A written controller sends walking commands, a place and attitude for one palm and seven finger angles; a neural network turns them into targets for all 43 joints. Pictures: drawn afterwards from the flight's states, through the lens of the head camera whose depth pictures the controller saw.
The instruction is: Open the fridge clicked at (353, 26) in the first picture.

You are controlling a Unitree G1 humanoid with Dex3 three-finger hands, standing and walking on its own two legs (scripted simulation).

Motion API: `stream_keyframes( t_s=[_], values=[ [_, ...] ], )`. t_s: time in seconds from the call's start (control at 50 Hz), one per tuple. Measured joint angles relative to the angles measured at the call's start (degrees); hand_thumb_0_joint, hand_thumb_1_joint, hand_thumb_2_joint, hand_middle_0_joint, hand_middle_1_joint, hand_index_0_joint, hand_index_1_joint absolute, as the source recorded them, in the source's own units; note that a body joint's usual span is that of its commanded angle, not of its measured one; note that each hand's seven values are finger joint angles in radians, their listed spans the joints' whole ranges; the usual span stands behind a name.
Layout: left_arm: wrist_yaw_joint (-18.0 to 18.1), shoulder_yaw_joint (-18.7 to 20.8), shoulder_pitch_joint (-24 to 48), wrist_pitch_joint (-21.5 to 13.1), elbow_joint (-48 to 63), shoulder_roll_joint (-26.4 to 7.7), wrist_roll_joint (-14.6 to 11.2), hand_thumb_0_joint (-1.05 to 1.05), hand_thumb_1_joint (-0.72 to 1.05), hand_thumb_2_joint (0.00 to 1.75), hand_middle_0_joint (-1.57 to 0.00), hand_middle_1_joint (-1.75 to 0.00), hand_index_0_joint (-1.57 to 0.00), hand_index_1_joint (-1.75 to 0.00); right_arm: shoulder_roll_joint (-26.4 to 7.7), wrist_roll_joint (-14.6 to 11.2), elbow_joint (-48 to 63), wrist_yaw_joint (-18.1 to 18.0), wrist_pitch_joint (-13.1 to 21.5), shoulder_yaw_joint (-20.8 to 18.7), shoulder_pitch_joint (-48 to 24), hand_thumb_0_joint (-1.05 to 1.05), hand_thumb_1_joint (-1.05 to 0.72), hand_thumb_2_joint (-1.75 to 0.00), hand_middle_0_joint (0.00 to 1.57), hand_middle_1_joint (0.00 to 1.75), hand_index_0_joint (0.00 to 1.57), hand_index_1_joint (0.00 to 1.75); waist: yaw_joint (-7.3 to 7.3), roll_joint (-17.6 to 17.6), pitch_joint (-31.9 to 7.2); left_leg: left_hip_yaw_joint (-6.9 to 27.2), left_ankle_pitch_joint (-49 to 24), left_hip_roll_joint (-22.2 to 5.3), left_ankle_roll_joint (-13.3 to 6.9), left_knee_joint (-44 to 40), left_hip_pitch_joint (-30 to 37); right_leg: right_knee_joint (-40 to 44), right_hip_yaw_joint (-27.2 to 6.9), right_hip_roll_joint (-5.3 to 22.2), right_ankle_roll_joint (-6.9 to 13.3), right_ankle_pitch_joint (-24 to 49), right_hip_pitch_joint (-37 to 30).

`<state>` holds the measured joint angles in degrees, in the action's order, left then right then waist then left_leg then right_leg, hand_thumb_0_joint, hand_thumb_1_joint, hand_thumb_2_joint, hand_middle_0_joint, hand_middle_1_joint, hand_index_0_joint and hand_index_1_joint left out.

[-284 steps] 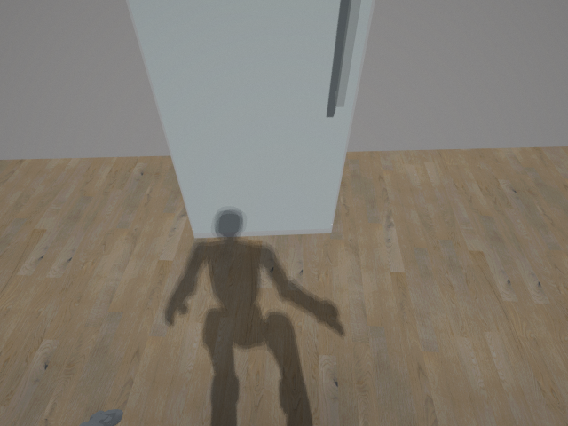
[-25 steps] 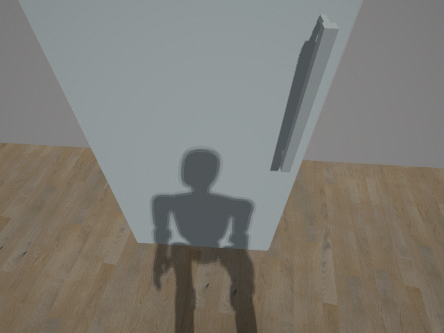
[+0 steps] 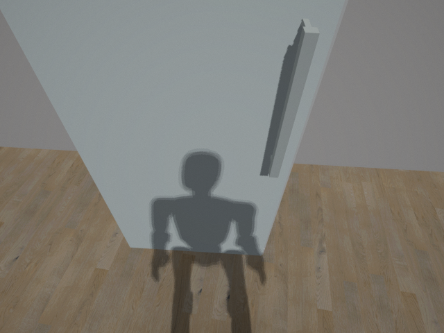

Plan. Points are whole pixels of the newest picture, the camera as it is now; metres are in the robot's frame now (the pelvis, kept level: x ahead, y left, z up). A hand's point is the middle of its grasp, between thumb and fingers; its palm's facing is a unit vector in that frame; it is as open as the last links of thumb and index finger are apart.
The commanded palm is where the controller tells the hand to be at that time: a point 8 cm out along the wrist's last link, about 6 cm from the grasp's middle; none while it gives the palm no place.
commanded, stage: come to a stop and stand still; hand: right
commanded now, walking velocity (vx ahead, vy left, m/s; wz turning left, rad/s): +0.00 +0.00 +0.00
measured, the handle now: (286, 112) +0.52 -0.10 +0.13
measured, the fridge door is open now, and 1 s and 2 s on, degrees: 0 0 0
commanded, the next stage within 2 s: look again from close up in 0.14 s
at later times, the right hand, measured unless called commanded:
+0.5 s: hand out of the picture +0.02 -0.17 -0.17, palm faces +0.00 +0.98 -0.22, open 7.3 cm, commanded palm none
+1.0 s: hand out of the picture +0.02 -0.17 -0.17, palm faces +0.01 +0.97 -0.23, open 7.3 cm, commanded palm none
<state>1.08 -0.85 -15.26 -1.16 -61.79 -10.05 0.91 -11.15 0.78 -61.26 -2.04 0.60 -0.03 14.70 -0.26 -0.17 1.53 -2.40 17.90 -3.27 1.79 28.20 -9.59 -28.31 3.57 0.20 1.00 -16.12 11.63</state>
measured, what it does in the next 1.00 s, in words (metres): stands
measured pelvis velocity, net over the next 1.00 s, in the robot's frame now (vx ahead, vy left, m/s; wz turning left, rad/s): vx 0.00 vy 0.02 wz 0.00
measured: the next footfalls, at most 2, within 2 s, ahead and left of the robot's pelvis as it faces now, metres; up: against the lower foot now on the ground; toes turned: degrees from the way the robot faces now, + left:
none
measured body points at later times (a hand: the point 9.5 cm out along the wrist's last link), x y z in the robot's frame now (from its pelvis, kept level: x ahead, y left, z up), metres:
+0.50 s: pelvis +0.01 +0.01 +0.00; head +0.02 +0.01 +0.45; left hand +0.04 +0.25 -0.15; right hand +0.02 -0.23 -0.15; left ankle -0.03 +0.14 -0.74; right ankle -0.01 -0.11 -0.74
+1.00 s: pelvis +0.00 +0.02 +0.00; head +0.01 +0.02 +0.45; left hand +0.03 +0.26 -0.15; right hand +0.03 -0.22 -0.15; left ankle -0.03 +0.14 -0.74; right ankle -0.01 -0.11 -0.74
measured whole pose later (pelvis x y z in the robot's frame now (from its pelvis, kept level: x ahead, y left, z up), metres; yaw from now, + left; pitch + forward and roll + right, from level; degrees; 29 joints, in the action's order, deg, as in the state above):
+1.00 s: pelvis +0.00 +0.02 +0.00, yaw +0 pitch -1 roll +0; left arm 1.1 -0.8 -11.9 -1.0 -64.7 -10.9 0.8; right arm -11.9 0.8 -63.0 -1.5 0.9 -0.1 13.9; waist 0.3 0.6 1.7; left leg -2.9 16.7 -1.5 0.1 25.2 -7.7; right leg -24.8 3.1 1.8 -0.9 -14.5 9.4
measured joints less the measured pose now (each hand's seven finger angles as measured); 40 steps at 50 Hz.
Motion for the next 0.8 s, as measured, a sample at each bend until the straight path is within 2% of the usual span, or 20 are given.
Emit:
stream_keyframes(
  t_s=[0.4, 0.8],
  values=[
    [-0.1, 0.1, 3.2, 0.1, -1.5, -0.4, -0.1, 0.01, 0.91, 0.89, -0.20, -0.29, -0.20, -0.30, 0.4, 0.1, -1.3, 0.3, 0.0, 0.3, -0.2, 0.00, -0.91, -0.90, 0.20, 0.30, 0.20, 0.30, 0.47, 0.7, 0.5, -0.1, -0.3, 0.7, -0.6, -1.4, 1.0, 1.7, -0.1, 0.6, -0.8, 0.5, -1.2],
    [0.0, 0.1, 3.5, 0.1, -2.7, -0.8, -0.1, 0.01, 0.91, 0.89, -0.20, -0.29, -0.20, -0.30, -0.6, 0.1, -1.7, 0.5, 0.2, 0.0, -0.5, 0.00, -0.91, -0.90, 0.20, 0.30, 0.20, 0.30, 0.58, 0.8, 0.3, -0.4, -0.8, 1.6, -1.4, -2.5, 1.6, 3.0, -0.4, 1.4, -1.6, 1.2, -1.9]
  ],
)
